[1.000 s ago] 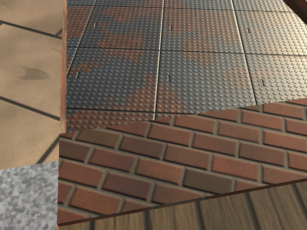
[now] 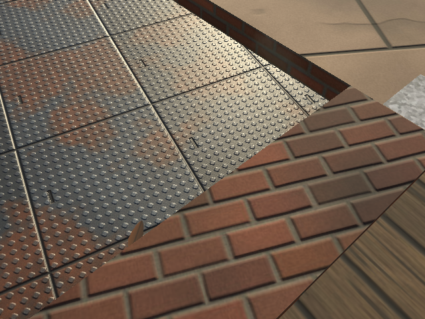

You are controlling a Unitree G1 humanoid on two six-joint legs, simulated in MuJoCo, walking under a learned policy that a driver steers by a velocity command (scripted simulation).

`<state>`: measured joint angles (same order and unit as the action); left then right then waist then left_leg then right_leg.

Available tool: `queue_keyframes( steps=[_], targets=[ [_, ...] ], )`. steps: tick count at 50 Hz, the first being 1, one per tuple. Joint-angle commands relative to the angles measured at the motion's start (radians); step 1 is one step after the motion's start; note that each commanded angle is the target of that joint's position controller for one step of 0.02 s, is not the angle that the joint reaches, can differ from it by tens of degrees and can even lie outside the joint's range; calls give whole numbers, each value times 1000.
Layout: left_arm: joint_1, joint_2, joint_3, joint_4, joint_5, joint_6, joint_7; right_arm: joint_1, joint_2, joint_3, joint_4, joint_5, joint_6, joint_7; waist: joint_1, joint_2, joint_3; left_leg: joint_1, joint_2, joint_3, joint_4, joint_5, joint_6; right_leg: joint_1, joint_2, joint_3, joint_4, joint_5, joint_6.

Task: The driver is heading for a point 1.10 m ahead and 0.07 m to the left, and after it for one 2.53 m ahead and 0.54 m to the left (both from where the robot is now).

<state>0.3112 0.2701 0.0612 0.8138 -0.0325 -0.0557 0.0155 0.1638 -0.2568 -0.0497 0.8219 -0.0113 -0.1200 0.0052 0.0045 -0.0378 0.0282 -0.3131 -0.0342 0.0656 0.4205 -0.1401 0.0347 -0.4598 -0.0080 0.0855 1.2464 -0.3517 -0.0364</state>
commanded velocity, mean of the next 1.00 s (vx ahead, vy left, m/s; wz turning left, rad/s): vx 0.19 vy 0.00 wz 0.06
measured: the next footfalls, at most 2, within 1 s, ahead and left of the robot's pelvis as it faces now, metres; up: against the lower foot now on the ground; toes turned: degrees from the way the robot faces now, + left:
right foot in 0.34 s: +0.33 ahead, -0.18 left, +0.00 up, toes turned -11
left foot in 0.82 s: +0.32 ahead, +0.09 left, +0.03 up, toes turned +8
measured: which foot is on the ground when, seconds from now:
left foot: down 0.00-0.36, up 0.38-0.80, down 0.82-1.00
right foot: up 0.00-0.32, down 0.34-0.84, up 0.86-1.00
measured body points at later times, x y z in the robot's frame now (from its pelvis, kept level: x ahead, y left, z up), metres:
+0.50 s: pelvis +0.22 -0.07 -0.01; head +0.25 -0.09 +0.44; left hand +0.40 +0.15 -0.11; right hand +0.24 -0.35 -0.15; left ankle +0.16 +0.10 -0.64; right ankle +0.29 -0.17 -0.74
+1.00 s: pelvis +0.29 -0.02 +0.04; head +0.31 -0.01 +0.49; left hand +0.45 +0.27 -0.03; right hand +0.44 -0.27 -0.06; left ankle +0.28 +0.08 -0.70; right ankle +0.26 -0.16 -0.65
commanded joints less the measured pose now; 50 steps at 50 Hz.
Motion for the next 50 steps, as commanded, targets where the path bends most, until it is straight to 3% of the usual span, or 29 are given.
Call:
queue_keyframes(
  steps=[1, 4, 7, 10, 13, 15, 16, 17, 18, 19, 20, 21, 22, 23, 25, 27, 29, 34, 35, 36, 38, 41, 42, 43, 44, 45, 46, 48, 50],
  targets=[
    [41, 30, 14, -78, -2, 7, -5, 29, -78, -22, -22, -1, -12, 2, 4, 119, -33, 144, 284, -253, -267, 33, 168, -180, -120, 26, 11, 64, 7],
    [-36, 22, 8, -132, 11, 18, -3, 53, -119, -37, 2, 3, -17, 0, -1, 90, -2, 157, 307, -161, -288, 159, 191, -270, -135, 25, -65, 126, 25],
    [-97, 25, 6, -162, 9, 16, -15, 85, -142, -43, 11, -1, -5, -5, -19, 75, -4, 208, 298, -73, -274, 236, 178, -304, -128, 22, -204, 259, 28],
    [-209, -2, -9, -200, 19, 3, -36, 100, -150, -35, 16, 9, 12, -8, -47, 75, 31, 186, 260, 23, -237, 360, 147, -216, -91, -59, -437, 379, 17],
    [-266, -2, -11, -231, 21, 0, -54, 150, -180, -35, 35, 27, 29, -11, -65, 113, 9, 239, 278, 35, -174, 492, 119, -115, -49, -115, -562, 367, 5],
    [-222, 37, 6, -231, 28, 2, -57, 144, -206, -41, 42, 40, 42, -15, -25, 144, -28, 303, 292, 30, -75, 603, 91, -40, -12, -127, -634, 292, -25],
    [-120, 66, 22, -203, 37, 1, -55, 120, -208, -41, 40, 49, 48, -18, 39, 142, -78, 311, 271, 47, 40, 645, 64, 80, 16, -142, -718, 329, -47],
    [5, 102, 41, -156, 47, -1, -45, 145, -177, -30, 49, 47, 50, -17, 91, 113, -141, 248, 218, 66, 207, 627, 31, 278, 34, -147, -797, 482, -72],
    [126, 191, 60, -131, 63, 2, -24, 167, -109, -3, 27, 13, 40, -11, 121, -23, -268, 10, 143, 73, 504, 200, -25, 589, -166, 55, -720, 987, -135],
    [102, 229, 45, -149, 84, 9, -15, 356, -9, 33, 57, 9, 33, 14, 15, -224, -440, -239, 28, -53, 861, -592, -78, 833, -470, 392, -676, 1341, -338],
    [127, 166, 40, -153, 72, 16, -26, 351, -107, 4, 106, 50, 37, 17, 89, -110, -538, -215, 33, -230, 959, -571, -76, 733, -455, 401, -752, 1104, -353],
    [50, 143, 31, -141, 56, 16, -33, 235, -134, -10, 68, 72, 50, 14, 64, -79, -359, -293, 71, -179, 967, -530, -72, 596, -393, 270, -807, 883, -302],
    [-40, 93, 16, -137, 39, 13, -34, 168, -107, -6, 53, 58, 68, 0, 30, -24, -235, -314, 111, -146, 902, -460, -75, 453, -335, 192, -859, 678, -242],
    [-112, 52, 3, -139, 41, 7, -35, 141, -103, -12, 52, 42, 91, -18, -1, -31, -158, -267, 134, -142, 859, -400, -83, 308, -303, 129, -910, 562, -207],
    [-175, 35, 1, -120, 70, -6, -31, 208, -79, -19, 71, 31, 132, -38, -57, -74, -120, -107, 127, -117, 837, -291, -100, 119, -259, 22, -987, 489, -193],
    [-184, 54, 8, -108, 77, -8, -12, 174, -69, -22, 32, 26, 144, -58, -60, -87, -100, -149, 116, -108, 795, -318, -106, 124, -272, -21, -992, 515, -203],
    [-151, 87, 21, -89, 70, 5, 12, 124, -60, -20, -6, 23, 154, -68, -43, -79, -101, -219, 121, -96, 721, -326, -102, 185, -292, -35, -995, 450, -211],
    [-143, 122, 38, -82, 53, 42, 50, 19, -55, -18, -85, 21, 169, -50, -5, -84, -87, -263, 140, -60, 629, -288, -85, 239, -341, -46, -1038, 198, -212],
    [-135, 26, 14, -121, 88, -39, 35, 136, 20, 39, -53, -76, 130, -1, -24, -5, -23, -195, 151, -64, 576, -211, -66, 158, -408, -16, -1163, 91, -260],
    [-170, 70, 32, -123, 69, -75, 36, 127, -7, 18, -53, -81, 110, 20, -30, -29, -17, -132, 143, -66, 516, -256, -49, 171, -391, -31, -1164, 28, -236],
    [-206, 116, 52, -141, 67, -94, 44, 60, -55, 0, -87, -52, 83, 52, -5, -54, -49, -115, 114, -26, 401, -267, -9, 284, -356, -85, -1136, 8, -211],
    [-174, 130, 57, -132, 74, -55, 56, 53, -78, -20, -112, -7, 56, 74, -5, -22, -89, 65, 48, 9, 8, 3, 68, 347, -354, -130, -1016, 76, -176],
    [-112, 87, 56, -167, 73, -47, 44, -3, -143, -39, -141, 7, 34, 55, 32, 106, -135, 130, 120, -112, -4, 138, 152, 300, -238, -236, -954, 17, -122],
    [-213, 96, 62, -224, 69, -52, 36, 68, -193, -49, -131, -2, 23, 27, -28, 181, -138, 217, 254, -398, -47, 246, 280, 157, -99, -327, -790, -26, -32],
    [-287, 62, 47, -263, 85, -58, 38, 198, -233, -67, -112, -24, 1, 8, -115, 194, -162, 389, 330, -550, -116, 308, 361, -47, -42, -196, -598, -220, 14],
    [-286, 33, 32, -256, 85, -53, 28, 229, -229, -69, -92, -64, -23, 1, -115, 132, -154, 411, 355, -528, -123, 393, 349, -130, -52, -41, -459, -286, 20],
    [-279, 69, 44, -252, 87, -45, 32, 206, -184, -60, -87, -64, -35, 5, -93, 111, -136, 400, 357, -485, -112, 513, 333, -156, -42, 13, -323, -293, 36],
    [-244, 118, 67, -248, 104, -36, 46, 83, -118, -41, -111, 2, -29, 19, -10, 115, -128, 293, 305, -363, -114, 562, 279, -87, -57, 23, -204, -235, 42],
    [-191, 112, 68, -234, 106, -32, 40, 4, -109, -36, -156, -10, -3, 19, 34, 106, -117, 189, 245, -307, -132, 516, 237, 7, -36, -5, -226, -117, 47]
  ],
)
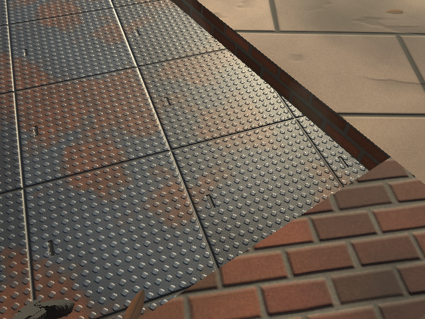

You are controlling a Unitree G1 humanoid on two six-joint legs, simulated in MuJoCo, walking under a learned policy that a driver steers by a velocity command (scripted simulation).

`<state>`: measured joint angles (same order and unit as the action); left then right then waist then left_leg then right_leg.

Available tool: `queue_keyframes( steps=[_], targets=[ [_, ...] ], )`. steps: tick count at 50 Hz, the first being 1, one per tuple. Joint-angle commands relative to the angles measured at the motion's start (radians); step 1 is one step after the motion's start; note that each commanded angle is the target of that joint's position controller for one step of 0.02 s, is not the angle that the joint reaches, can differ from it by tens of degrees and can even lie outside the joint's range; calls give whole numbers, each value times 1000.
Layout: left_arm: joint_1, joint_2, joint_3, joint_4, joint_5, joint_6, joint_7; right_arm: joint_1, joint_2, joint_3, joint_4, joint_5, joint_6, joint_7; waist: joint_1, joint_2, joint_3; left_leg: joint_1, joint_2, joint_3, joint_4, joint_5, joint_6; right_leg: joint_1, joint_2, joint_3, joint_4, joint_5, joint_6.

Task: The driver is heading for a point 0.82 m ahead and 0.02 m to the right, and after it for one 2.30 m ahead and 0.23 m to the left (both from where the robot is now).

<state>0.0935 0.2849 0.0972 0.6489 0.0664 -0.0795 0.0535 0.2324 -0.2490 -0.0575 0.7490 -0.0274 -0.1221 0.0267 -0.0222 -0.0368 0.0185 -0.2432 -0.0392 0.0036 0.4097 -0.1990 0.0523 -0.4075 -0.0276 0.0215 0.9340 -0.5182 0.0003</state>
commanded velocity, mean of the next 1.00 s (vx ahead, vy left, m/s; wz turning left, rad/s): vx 0.16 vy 0.00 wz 0.24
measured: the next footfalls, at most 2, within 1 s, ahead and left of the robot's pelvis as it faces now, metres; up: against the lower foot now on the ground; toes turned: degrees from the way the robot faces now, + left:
right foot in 0.22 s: +0.05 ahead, -0.14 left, -0.02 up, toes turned +12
left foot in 0.56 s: -0.05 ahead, +0.07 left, -0.01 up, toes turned +17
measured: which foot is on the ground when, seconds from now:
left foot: down 0.00-0.30, up 0.32-0.54, down 0.56-1.00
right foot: up 0.00-0.20, down 0.22-0.78, up 0.80-1.00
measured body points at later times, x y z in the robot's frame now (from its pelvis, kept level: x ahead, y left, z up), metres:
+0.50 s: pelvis +0.01 -0.05 -0.02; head +0.04 -0.06 +0.43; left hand +0.12 +0.24 -0.10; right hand +0.20 -0.31 -0.12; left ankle -0.09 +0.07 -0.68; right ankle +0.00 -0.15 -0.77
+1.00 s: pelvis +0.02 -0.03 -0.02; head +0.03 -0.04 +0.43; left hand +0.11 +0.25 -0.13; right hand +0.11 -0.27 -0.16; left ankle -0.09 +0.06 -0.76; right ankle +0.04 -0.17 -0.71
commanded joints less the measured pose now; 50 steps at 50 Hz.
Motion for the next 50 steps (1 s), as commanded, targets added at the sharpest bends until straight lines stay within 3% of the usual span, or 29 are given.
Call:
queue_keyframes(
  steps=[1, 6, 9, 11, 13, 16, 17, 18, 20, 22, 25, 26, 27, 28, 29, 30, 31, 32, 34, 37, 38, 40, 41, 42, 43, 45, 46, 48, 50],
  targets=[
    [54, 82, 27, -63, 1, -4, -7, -75, -127, -30, -97, -7, 7, -3, 72, 104, -111, 89, 231, -224, -114, 582, 215, -3, 3, 41, 64, 113, 20],
    [94, 65, -3, -40, -13, 29, -33, -57, -188, -59, -126, -7, 9, 27, 30, 117, -76, 93, 222, -304, -65, 383, 226, 91, 4, 43, -267, 165, 68],
    [79, 91, -15, -45, -38, 23, -25, -13, -223, -75, -124, 4, 31, 40, -30, 122, -86, 165, 245, -429, -29, 308, 252, 77, 13, 45, -442, 176, 61],
    [125, 115, -15, -24, -54, 10, -28, -55, -220, -67, -124, 6, 51, 37, -10, 111, -96, 141, 227, -441, 21, 270, 224, 150, 26, 16, -608, 329, 28],
    [85, 144, -6, -30, -59, -4, -45, -15, -198, -49, -103, -3, 81, 31, -52, 56, -129, 55, 121, -366, 53, 190, 142, 316, 6, -11, -667, 626, -61],
    [109, 239, 23, -64, -41, -17, -42, -14, -164, -24, -96, -11, 95, 29, -2, -88, -186, -273, -58, -168, 316, -214, -51, 598, -285, 230, -613, 1244, -312],
    [168, 229, 22, -49, -19, -19, -45, -11, -199, -40, -88, -6, 94, 18, 22, -58, -174, -296, -46, -157, 519, -380, -108, 586, -315, 203, -609, 1306, -327],
    [118, 212, 16, -53, -20, -18, -49, 10, -191, -40, -93, -17, 83, -2, -4, -73, -167, -309, -15, -119, 665, -446, -152, 520, -359, 230, -627, 1208, -342],
    [-29, 140, -10, -71, -33, -21, -72, 19, -206, -36, -75, -15, 67, -36, -56, -49, -137, -256, 11, -108, 874, -388, -204, 358, -296, 149, -620, 1176, -282],
    [-88, 116, -37, -88, -19, -13, -89, 37, -190, -31, -59, -20, 64, -42, -73, -49, -125, -181, 8, -90, 853, -195, -215, 278, -207, 60, -616, 1127, -246],
    [-53, 85, -66, -64, -67, -6, -102, 111, -118, -10, -2, -9, 75, 4, -80, -19, -129, -124, 93, -62, 427, -89, -240, 366, -126, 6, -504, 917, -152],
    [23, 123, -53, -36, -86, 8, -106, 122, -90, -1, 22, -4, 81, 30, -33, -28, -86, -90, 87, -14, 249, -163, -241, 355, -124, 26, -503, 668, -144],
    [104, 210, -17, -2, -88, 31, -111, 89, -95, -4, 15, -2, 83, 37, 14, -23, -26, -75, 52, 64, 129, -180, -223, 321, -127, 76, -536, 354, -178],
    [182, 303, 22, 26, -68, 51, -109, 34, -128, -9, -9, -10, 83, 25, 69, -43, 13, -88, 26, 105, 78, -188, -189, 318, -175, 165, -584, 95, -242],
    [236, 317, 39, 30, -54, 54, -97, -4, -161, -14, -22, -14, 77, 3, 123, -59, 2, -150, 32, 102, 91, -203, -136, 397, -215, 230, -625, -44, -269],
    [250, 245, 22, 30, -57, 47, -77, -17, -174, -14, -11, -15, 69, -16, 143, -80, -19, -178, 60, 77, 75, -169, -88, 468, -239, 266, -646, -82, -249],
    [205, 177, -4, 21, -65, 38, -60, -14, -176, -14, 8, -14, 58, -30, 122, -99, -31, -137, 65, 73, 62, -108, -54, 451, -240, 267, -667, -60, -217],
    [113, 156, -17, 4, -60, 32, -52, 13, -177, -16, 34, -13, 43, -41, 68, -88, -20, -35, 57, 80, 43, -35, -27, 358, -236, 256, -686, -24, -198],
    [-43, 177, -12, -33, -29, 30, -36, 74, -139, -7, 81, -19, 26, -31, -12, -76, -38, 127, 8, 125, 36, -3, 7, 253, -159, 139, -678, 82, -174],
    [-38, 196, 1, -31, -10, 48, -37, 191, -109, -2, 159, -27, 24, -13, -35, -34, -53, 251, 8, 133, 4, 34, 15, 216, -86, 25, -560, 210, -142],
    [-58, 168, -6, -37, -5, 54, -42, 230, -105, 0, 173, -26, 17, -14, -55, -6, -52, 304, 52, 76, 7, 25, 46, 137, -54, -6, -474, 212, -108],
    [-50, 28, -53, -20, 15, 53, -64, 256, -185, -14, 152, -18, -2, -6, -71, 141, -37, 429, 339, -272, -152, 170, 229, -107, 38, -33, -149, 12, -7],
    [28, 30, -49, 22, 2, 41, -62, 264, -167, -7, 122, -36, -6, 6, -53, 188, -68, 398, 380, -227, -153, 395, 229, -102, 47, 13, 171, -153, 5],
    [23, 58, -46, -3, -26, 34, -71, 110, -149, -1, 78, -33, -8, 4, -6, 292, 66, 224, 480, -349, -250, 127, 246, -223, -34, 68, 234, -110, 20],
    [-2, 125, -25, 19, -26, 26, -59, 76, -110, 4, 70, -37, -3, -6, -15, 143, 117, 209, 444, -338, -301, 14, 247, -280, -51, 105, 277, -45, 10],
    [103, 131, -22, 82, -20, 9, -55, 12, -107, 6, 51, -58, 14, -16, 29, 103, 62, 200, 348, -173, -288, 102, 191, -192, -60, 101, 285, 106, 6],
    [113, 103, -27, 91, -9, 11, -57, 34, -96, 15, 61, -53, 14, -16, 34, 89, 52, 208, 283, -102, -292, 79, 151, -149, -58, 65, 200, 182, 7],
    [136, 82, -30, 120, -10, 23, -79, -28, -149, 10, 44, -36, 6, -17, 60, 125, 47, 97, 191, 23, -308, 108, 96, 60, -41, -56, 11, 216, 31],
    [70, 56, -43, 102, -9, 32, -91, 31, -185, 0, 71, -18, 14, -7, 23, 151, 54, 149, 243, -10, -282, 118, 130, 65, -46, -63, -116, 88, 47]
  ],
)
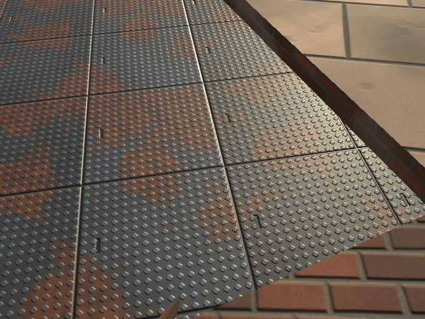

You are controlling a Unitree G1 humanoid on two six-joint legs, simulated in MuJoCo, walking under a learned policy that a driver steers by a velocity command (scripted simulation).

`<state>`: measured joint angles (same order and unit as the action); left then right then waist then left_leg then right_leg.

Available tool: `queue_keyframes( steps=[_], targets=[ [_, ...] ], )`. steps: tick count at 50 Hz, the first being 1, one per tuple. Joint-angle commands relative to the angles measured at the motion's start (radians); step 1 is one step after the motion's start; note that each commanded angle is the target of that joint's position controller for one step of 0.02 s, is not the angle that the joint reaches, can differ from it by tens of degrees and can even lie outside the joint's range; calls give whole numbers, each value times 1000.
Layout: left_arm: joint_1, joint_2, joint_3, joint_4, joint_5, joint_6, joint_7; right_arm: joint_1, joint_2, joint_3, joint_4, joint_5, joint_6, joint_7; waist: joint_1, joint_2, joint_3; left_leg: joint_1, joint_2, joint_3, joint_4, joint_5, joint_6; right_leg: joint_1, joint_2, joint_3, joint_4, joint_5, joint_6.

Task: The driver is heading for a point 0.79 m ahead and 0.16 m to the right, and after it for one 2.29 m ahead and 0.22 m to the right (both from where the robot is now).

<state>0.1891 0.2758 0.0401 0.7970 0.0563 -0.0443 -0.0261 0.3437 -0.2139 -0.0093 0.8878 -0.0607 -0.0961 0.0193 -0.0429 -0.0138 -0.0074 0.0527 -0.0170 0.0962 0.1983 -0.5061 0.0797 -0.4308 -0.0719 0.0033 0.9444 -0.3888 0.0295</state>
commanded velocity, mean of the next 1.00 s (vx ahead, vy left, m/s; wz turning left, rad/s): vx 0.49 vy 0.00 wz -0.14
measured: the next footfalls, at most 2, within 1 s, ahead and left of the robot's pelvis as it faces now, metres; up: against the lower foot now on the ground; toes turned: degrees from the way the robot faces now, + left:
right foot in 0.06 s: +0.05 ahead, -0.15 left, +0.00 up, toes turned -4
left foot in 0.54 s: +0.24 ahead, +0.09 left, +0.01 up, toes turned +6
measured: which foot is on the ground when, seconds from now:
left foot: down 0.00-0.14, up 0.16-0.52, down 0.54-1.00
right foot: up 0.00-0.04, down 0.06-0.56, up 0.58-1.00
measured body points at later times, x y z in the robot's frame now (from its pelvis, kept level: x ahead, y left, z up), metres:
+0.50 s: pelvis +0.13 -0.03 +0.00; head +0.15 -0.03 +0.45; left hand +0.10 +0.20 -0.15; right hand +0.31 -0.24 -0.11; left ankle +0.20 +0.09 -0.71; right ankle +0.00 -0.15 -0.74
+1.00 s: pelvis +0.35 -0.02 +0.01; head +0.37 -0.02 +0.46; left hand +0.57 +0.16 -0.10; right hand +0.25 -0.21 -0.14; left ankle +0.20 +0.09 -0.72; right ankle +0.50 -0.17 -0.68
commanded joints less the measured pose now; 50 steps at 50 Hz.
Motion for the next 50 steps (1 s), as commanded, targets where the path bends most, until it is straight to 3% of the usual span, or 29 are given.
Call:
queue_keyframes(
  steps=[1, 3, 4, 5, 6, 7, 8, 9, 10, 11, 13, 14, 17, 19, 23, 26, 27, 28, 29, 30, 31, 33, 35, 37, 40, 43, 47, 49, 50],
  targets=[
    [-24, 58, 8, -44, 7, -5, -7, -70, -223, -53, -59, 19, -3, 9, 38, 116, 87, -66, 263, -142, -42, 397, 121, 29, -21, -15, -231, -50, 4],
    [40, 50, 3, -13, 10, -19, 5, -112, -232, -58, -65, 22, 24, 20, 56, 96, 70, -12, 293, -166, 44, 309, 139, 66, -13, -48, -414, 74, -27],
    [81, 59, 8, 17, 10, -33, 14, -132, -213, -52, -78, 14, 36, 23, 62, 74, 37, -35, 260, -143, 114, 257, 131, 149, 26, -93, -430, 133, -33],
    [112, 90, 20, 58, 6, -52, 22, -85, -176, -48, -85, 4, 41, 19, 29, -14, -32, -46, 158, -57, 257, 228, 97, 261, 71, -131, -416, 190, -35],
    [176, 83, 20, 97, 13, -65, 32, -41, -156, -45, -70, -8, 48, 21, 41, -74, -79, -183, 83, 9, 426, 190, 42, 428, 69, -93, -399, 227, -48],
    [291, 91, 22, 131, 4, -64, 41, -72, -112, -33, -80, -20, 52, 26, 113, -128, -127, -388, 14, 17, 653, 50, -9, 594, -21, 65, -446, 210, -108],
    [434, 124, 23, 145, -1, -61, 32, -129, -34, -13, -98, -26, 43, 34, 199, -173, -166, -592, -69, -92, 994, -238, -38, 724, -198, 323, -532, 349, -228],
    [426, 179, 30, 144, 9, -81, 17, -203, -8, -14, -167, 29, 4, 38, 198, -162, 13, -826, -61, -233, 1169, -195, -24, 615, -337, 521, -632, 326, -310],
    [360, 170, 30, 170, 13, -88, 10, -287, -62, -22, -183, 47, -17, 24, 174, -68, 135, -945, 38, -267, 1280, -88, -10, 487, -376, 467, -650, 296, -344],
    [292, 120, 16, 154, 9, -86, 10, -301, -104, -34, -193, 27, -25, 13, 143, -32, 97, -923, 67, -241, 1274, -46, 7, 442, -346, 413, -676, 315, -355],
    [174, 18, -20, 127, 20, -74, 16, -221, -73, -24, -160, 4, -8, 13, 46, -26, 84, -822, 134, -233, 1146, 161, 13, 330, -275, 272, -775, 355, -319],
    [136, -7, -31, 110, 18, -66, 23, -178, -69, -24, -138, 2, 8, 27, 22, -33, 64, -771, 121, -184, 1095, 204, -3, 308, -221, 195, -815, 308, -290],
    [69, 40, -36, 101, 11, -75, 31, -158, -58, -21, -127, 11, 45, 60, -22, -58, 47, -526, 99, -53, 850, 267, -73, 134, -100, -25, -877, 367, -214],
    [136, 90, -29, 136, 4, -85, 12, -205, -57, -19, -145, 2, 58, 63, 5, -84, 35, -510, 86, -38, 784, 262, -89, 199, -123, -39, -869, 442, -223],
    [197, 114, -9, 164, 5, -74, -9, -268, -51, -21, -176, 0, 49, 39, 54, -81, 35, -667, 84, -42, 609, 195, -28, 508, -219, 6, -798, 502, -252],
    [162, 126, -2, 145, 2, -48, -9, -215, -80, -43, -159, 17, 36, 22, 22, -77, -9, -496, 17, 23, 455, 247, 15, 544, -189, -39, -696, 640, -233],
    [155, 110, -5, 138, 9, -44, -8, -118, -115, -64, -123, 22, 25, 15, -11, -45, -64, -314, -7, -8, 420, 274, 34, 480, -132, -77, -555, 708, -196],
    [236, 33, -19, 139, 13, -49, -3, 47, -190, -94, -69, 22, 13, 7, -25, 93, -180, 32, 43, -155, 404, 320, 108, 221, -23, -103, -317, 528, -127],
    [205, -20, -41, 116, 24, -53, -32, 270, -214, -102, -25, 12, 13, -1, -133, 250, -249, 365, 267, -575, 184, 192, 256, -170, 146, -46, -29, -63, -72],
    [4, 6, -20, 57, 5, -67, -48, 337, -189, -91, 7, -15, -10, 1, -175, 181, -51, 234, 327, -743, 42, 72, 238, -385, 142, 121, 245, -122, -123],
    [-23, 6, -11, 57, -11, -81, -33, 222, -157, -80, 9, -12, -31, 1, -106, 126, 71, 18, 354, -663, 31, 14, 220, -413, 86, 187, 359, 9, -171],
    [25, 17, -1, 70, 15, -85, -18, 71, -4, -28, 2, 9, -27, 0, 12, 86, 68, -173, 337, -447, -15, 195, 197, -304, 11, 156, 361, 106, -211],
    [39, -44, -14, 66, 5, -63, -34, -8, 49, -3, -14, 3, -20, -19, 76, 46, 62, -251, 315, -302, -72, 346, 150, -243, -27, 140, 326, 171, -187],
    [15, -53, -18, 54, -6, -53, -58, -1, 38, 0, -11, -8, -33, -37, 72, 83, 52, -233, 274, -164, -97, 449, 129, -276, -29, 108, 290, 266, -162],
    [-86, -51, -17, 13, -19, -55, -78, 84, -10, 2, 30, -38, -55, -44, 40, 74, 30, -212, 217, 13, -76, 684, 108, -261, -24, 35, 49, 464, -106],
    [-167, -46, -13, -17, -20, -41, -73, 191, -63, -2, 84, -25, -49, -27, 8, 71, 60, -145, 247, 56, -75, 856, 113, -242, -6, 4, -182, 526, -61],
    [-190, -23, 7, -34, -11, -22, -63, 207, -90, -7, 118, -35, -35, 2, 24, 93, 75, 16, 295, 90, -28, 958, 100, -271, 18, -2, -226, 447, -94],
    [-191, -20, 13, -42, -11, -20, -60, 208, -97, -16, 131, -34, -28, -2, 25, 93, 88, 101, 327, 99, -1, 971, 113, -285, 25, 4, -249, 350, -116],
    [-123, -26, 14, -32, -13, -22, -54, 168, -101, -17, 120, -60, -29, -5, 76, 114, 86, 110, 352, 106, 42, 1088, 106, -252, 12, 38, -173, 363, -133]
  ],
)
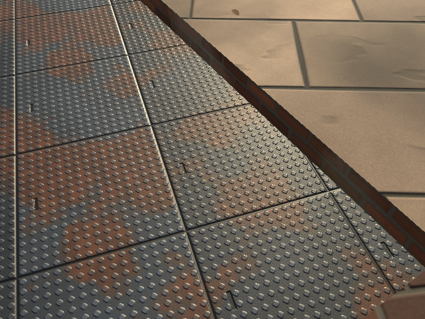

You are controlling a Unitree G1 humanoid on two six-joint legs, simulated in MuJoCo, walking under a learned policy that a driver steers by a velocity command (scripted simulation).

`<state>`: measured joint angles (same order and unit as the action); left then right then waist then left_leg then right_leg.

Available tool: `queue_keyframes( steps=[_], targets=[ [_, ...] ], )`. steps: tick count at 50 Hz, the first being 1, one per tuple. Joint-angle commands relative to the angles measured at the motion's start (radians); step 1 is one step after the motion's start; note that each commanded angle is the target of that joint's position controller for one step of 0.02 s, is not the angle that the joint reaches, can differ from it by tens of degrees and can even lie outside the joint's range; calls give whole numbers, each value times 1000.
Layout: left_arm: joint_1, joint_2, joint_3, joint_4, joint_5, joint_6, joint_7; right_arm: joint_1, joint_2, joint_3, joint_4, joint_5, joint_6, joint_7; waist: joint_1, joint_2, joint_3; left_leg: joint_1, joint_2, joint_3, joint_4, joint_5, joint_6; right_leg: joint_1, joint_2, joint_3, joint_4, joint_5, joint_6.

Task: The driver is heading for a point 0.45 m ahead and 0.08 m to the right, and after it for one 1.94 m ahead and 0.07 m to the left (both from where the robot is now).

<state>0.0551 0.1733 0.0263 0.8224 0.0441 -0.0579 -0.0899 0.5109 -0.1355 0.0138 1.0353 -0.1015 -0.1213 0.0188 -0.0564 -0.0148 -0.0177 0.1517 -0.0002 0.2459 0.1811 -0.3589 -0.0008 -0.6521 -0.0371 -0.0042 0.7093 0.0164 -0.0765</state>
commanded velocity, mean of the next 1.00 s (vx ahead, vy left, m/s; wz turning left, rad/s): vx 0.12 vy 0.00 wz -0.25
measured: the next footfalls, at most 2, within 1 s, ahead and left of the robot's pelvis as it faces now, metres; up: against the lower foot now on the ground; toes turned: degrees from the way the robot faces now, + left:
right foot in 0.08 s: +0.20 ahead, -0.12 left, +0.00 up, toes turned -6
left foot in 0.70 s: +0.40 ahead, +0.13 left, -0.15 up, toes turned -21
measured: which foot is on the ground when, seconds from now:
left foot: down 0.00-0.08, up 0.10-0.68, down 0.70-1.00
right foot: up 0.00-0.06, down 0.08-0.72, up 0.74-1.00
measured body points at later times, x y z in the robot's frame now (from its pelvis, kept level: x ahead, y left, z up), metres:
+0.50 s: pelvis +0.17 -0.03 -0.02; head +0.21 -0.04 +0.43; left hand +0.30 +0.22 -0.14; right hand +0.31 -0.31 -0.11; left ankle +0.30 +0.09 -0.71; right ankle +0.16 -0.12 -0.73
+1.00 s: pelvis +0.29 +0.02 -0.14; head +0.32 +0.04 +0.31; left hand +0.55 +0.18 -0.24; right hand +0.24 -0.22 -0.27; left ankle +0.36 +0.14 -0.88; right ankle +0.23 -0.09 -0.61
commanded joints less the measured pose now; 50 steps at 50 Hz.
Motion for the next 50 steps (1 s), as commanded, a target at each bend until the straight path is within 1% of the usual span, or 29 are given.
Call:
queue_keyframes(
  steps=[1, 2, 3, 4, 5, 6, 7, 8, 9, 11, 15, 17, 18, 22, 23, 25, 27, 31, 33, 34, 35, 36, 37, 38, 39, 40, 42, 46, 50],
  targets=[
    [60, 101, 38, -47, -3, -15, 15, -61, -199, -52, -49, -15, -5, -9, 116, 104, 81, 15, 332, -15, 103, 1032, 175, 9, 3, 28, 62, -125, -36],
    [12, 138, 52, -66, -12, -24, 19, -63, -245, -74, -62, 29, -4, -22, 88, 90, 67, 34, 293, 22, 164, 1128, 167, 56, 72, -69, -37, -288, -29],
    [45, 151, 57, -58, -31, -40, 20, -52, -273, -84, -66, 40, 2, -36, 96, 82, 56, 15, 260, 46, 281, 1225, 137, 167, 122, -128, -130, -196, -46],
    [222, 169, 72, -14, -37, -63, 30, -59, -289, -90, -74, 3, 7, -39, 162, 110, 6, -135, 252, 29, 484, 1270, 96, 425, 140, -103, -107, 11, -73],
    [414, 228, 92, 32, -24, -82, 61, -14, -188, -65, -107, -15, 3, -31, 176, -62, -194, -439, 191, 6, 833, 854, -21, 868, 55, 54, -38, 371, -227],
    [510, 251, 87, 41, 9, -81, 79, 5, -92, -30, -168, -7, -2, 3, 170, -244, -470, -712, -50, -108, 1263, -333, -122, 1185, -233, 558, -162, 647, -498],
    [567, 263, 100, 84, 35, -106, 81, -311, -178, -52, -279, 63, 0, 31, 282, -40, -267, -917, -59, -319, 1287, -322, -57, 1078, -244, 577, -266, 682, -388],
    [449, 264, 112, 64, 16, -123, 85, -413, -198, -65, -334, 86, -2, 11, 232, -23, -82, -970, 14, -379, 1254, -323, -57, 853, -265, 487, -252, 658, -366],
    [360, 185, 90, 67, -10, -112, 87, -382, -262, -83, -324, 76, 11, -16, 163, 38, -73, -845, 59, -386, 1235, -294, -63, 660, -242, 434, -263, 652, -354],
    [269, 103, 39, 37, -29, -100, 69, -250, -121, -43, -316, 31, 28, -43, 14, 13, -12, -635, 84, -380, 1096, -150, -42, 288, -185, 341, -352, 673, -303],
    [126, 220, 43, -105, 22, -106, 45, -159, -197, -62, -336, 47, 52, -6, -56, -23, -82, -458, -36, -283, 1086, 199, -67, 75, -25, 160, -312, 655, -203],
    [220, 177, 24, -92, 10, -118, 71, -248, -220, -70, -389, 49, 56, -16, 4, -18, -86, -577, -4, -363, 987, 276, -95, 189, -52, 219, -238, 511, -173],
    [292, 289, 81, -21, -71, -40, 96, -389, -214, -76, -421, 77, 124, -62, 47, 33, -50, -749, -23, -291, 874, 289, -62, 353, -55, 301, -205, 567, -187],
    [376, 227, 74, -60, -27, 76, 134, -481, -192, -52, -497, 81, 168, -66, 121, -70, -106, -841, -23, -369, 764, 268, -68, 501, -64, 428, -67, 391, -214],
    [346, 2, -31, -114, 46, -28, 108, -325, -109, -6, -395, -1, 122, -18, 116, -91, -51, -950, 115, -496, 690, 542, -103, 436, -158, 484, -25, 53, -179],
    [397, 75, -26, -86, 22, -56, 90, -382, -129, -16, -381, -59, 121, -2, 160, -12, -13, -965, 123, -467, 618, 583, -112, 348, -93, 570, 40, -494, -223],
    [400, 166, -17, -71, 8, -55, 79, -414, -137, -10, -380, -40, 113, 24, 175, -18, 21, -810, 90, -378, 527, 533, -85, 177, -25, 541, 62, -748, -201],
    [348, 235, -26, -71, 4, -55, 51, -466, -178, 2, -398, 4, 118, 50, 188, -71, 75, -649, 78, -358, 363, 441, -87, 37, -19, 583, 129, -972, -197],
    [222, 241, -42, -77, -25, -35, 35, -381, -214, -11, -369, 66, 100, 56, 97, -58, 69, -485, 84, -320, 197, 474, -75, -9, -1, 566, 235, -821, -146],
    [349, 188, -4, -27, -73, 19, 107, -338, -180, -53, -347, 177, 92, 38, 134, -161, -42, -369, 38, -282, 93, 519, -5, 98, 73, 361, 341, -467, -120],
    [405, 127, -33, 0, -53, 31, 132, -193, -183, -50, -271, 170, 84, 35, 102, -82, -92, -222, 70, -255, 143, 793, 13, 55, 110, 237, 522, -468, -42],
    [448, 65, -41, 3, -39, 27, 135, -8, -226, -68, -186, 143, 87, 29, 65, 66, -164, 63, 184, -350, 346, 1180, 80, -210, 157, 88, 845, -831, 69],
    [503, 34, -56, -5, -56, 17, 128, 42, -262, -76, -126, 159, 104, 24, 83, 212, -212, 145, 301, -548, 380, 1129, 216, -353, 105, 14, 1124, -999, 155],
    [458, 57, -51, -52, -101, 7, 131, 19, -308, -94, -102, 160, 115, 19, 106, 258, -184, 35, 415, -760, 282, 717, 323, -421, 15, 13, 1197, -851, 168],
    [307, 76, -45, -78, -127, 17, 148, -27, -272, -89, -117, 138, 120, 2, 71, 225, -81, -85, 419, -811, 208, 527, 334, -458, -9, 17, 1246, -790, 163],
    [160, 101, -35, -115, -112, 35, 172, -109, -238, -76, -158, 113, 119, -15, 45, 150, -16, -204, 387, -804, 161, 464, 304, -436, -12, 22, 1278, -747, 152],
    [55, 83, -36, -186, -60, 52, 203, -196, -279, -76, -208, 83, 117, -35, 47, 124, -11, -317, 354, -773, 157, 613, 295, -370, -7, 47, 1299, -733, 138],
    [102, 53, -36, -215, -56, 42, 191, -119, -196, -63, -218, 82, 144, -80, 44, 133, -78, -280, 223, -668, 209, 576, 264, -395, 34, 38, 1307, -547, 133],
    [26, 36, -43, -309, -53, 33, 172, -105, -220, -75, -265, 94, 155, -109, 43, 127, -97, -266, 218, -685, 229, 733, 273, -397, 45, 39, 1326, -533, 156]
  ],
)
Keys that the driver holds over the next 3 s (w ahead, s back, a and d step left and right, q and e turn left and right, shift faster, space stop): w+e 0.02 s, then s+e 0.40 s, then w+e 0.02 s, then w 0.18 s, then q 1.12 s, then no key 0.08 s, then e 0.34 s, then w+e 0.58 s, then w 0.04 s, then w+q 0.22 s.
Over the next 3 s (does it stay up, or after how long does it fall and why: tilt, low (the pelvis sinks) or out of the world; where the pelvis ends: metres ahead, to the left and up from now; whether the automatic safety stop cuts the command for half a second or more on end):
stays up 0.49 -0.13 -0.15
